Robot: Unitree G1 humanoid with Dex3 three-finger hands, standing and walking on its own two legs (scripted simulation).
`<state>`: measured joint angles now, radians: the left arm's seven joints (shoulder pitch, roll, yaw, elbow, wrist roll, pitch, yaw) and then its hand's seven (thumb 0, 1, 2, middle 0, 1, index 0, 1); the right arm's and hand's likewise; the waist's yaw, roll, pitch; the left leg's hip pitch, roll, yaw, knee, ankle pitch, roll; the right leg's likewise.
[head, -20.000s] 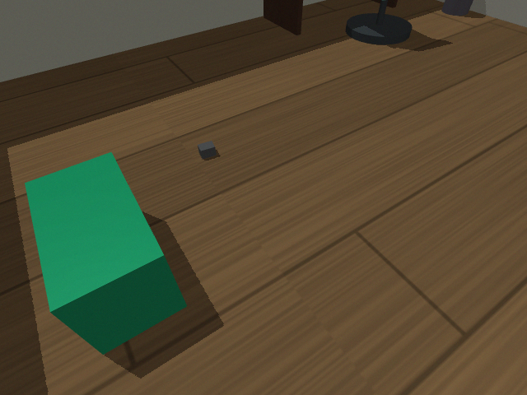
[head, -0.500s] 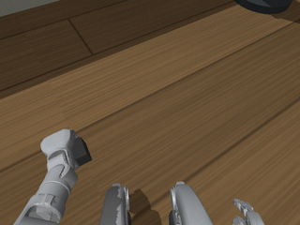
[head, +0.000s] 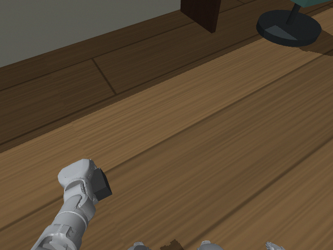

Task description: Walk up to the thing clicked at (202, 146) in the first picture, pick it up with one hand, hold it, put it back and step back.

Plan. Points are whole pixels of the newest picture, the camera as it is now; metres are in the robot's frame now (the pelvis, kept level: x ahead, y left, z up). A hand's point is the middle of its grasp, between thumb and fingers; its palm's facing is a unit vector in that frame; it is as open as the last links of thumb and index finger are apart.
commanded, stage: lift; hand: left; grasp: from above
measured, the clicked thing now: (91, 187) +0.33 +0.23 -0.12
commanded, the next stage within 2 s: hold in 0.14 s
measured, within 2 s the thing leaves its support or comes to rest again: neither
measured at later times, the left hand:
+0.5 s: hand (79, 173) +0.33 +0.23 -0.03, palm faces -0.38 -0.21 -0.90, open 9.4 cm
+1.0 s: hand (76, 176) +0.32 +0.22 +0.00, palm faces -0.38 -0.20 -0.90, open 9.4 cm
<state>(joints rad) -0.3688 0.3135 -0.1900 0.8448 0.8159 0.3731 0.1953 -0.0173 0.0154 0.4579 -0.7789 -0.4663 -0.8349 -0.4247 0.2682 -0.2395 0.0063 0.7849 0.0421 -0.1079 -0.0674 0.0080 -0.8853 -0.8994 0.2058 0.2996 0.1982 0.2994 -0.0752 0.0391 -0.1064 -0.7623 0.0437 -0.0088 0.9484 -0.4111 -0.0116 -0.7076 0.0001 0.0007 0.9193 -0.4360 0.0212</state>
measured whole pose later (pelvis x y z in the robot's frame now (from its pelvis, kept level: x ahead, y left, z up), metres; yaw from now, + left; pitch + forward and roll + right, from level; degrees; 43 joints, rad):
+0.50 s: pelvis +0.02 +0.00 +0.03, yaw +0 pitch +7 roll -1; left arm -0.37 0.29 -0.23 0.83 0.85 0.40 0.14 -0.02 0.02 0.45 -0.77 -0.47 -0.83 -0.43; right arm 0.25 -0.26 -0.01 0.76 0.05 -0.08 -0.01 0.01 -0.88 -0.90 0.20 0.30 0.20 0.30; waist -0.04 0.04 -0.08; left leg -0.48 0.03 0.01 0.70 -0.33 -0.01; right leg -0.44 -0.02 0.01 0.67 -0.36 0.03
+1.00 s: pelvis +0.01 +0.00 +0.05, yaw +0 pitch +3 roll +0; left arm -0.32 0.29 -0.26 0.70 0.87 0.42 0.06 -0.02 0.04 0.44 -0.75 -0.51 -0.81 -0.44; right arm 0.22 -0.26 0.01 0.73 0.05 -0.06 0.00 0.01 -0.88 -0.90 0.20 0.30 0.20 0.30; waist -0.01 0.05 -0.05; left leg -0.36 0.03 0.02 0.59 -0.27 -0.01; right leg -0.32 -0.02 0.02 0.58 -0.30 0.02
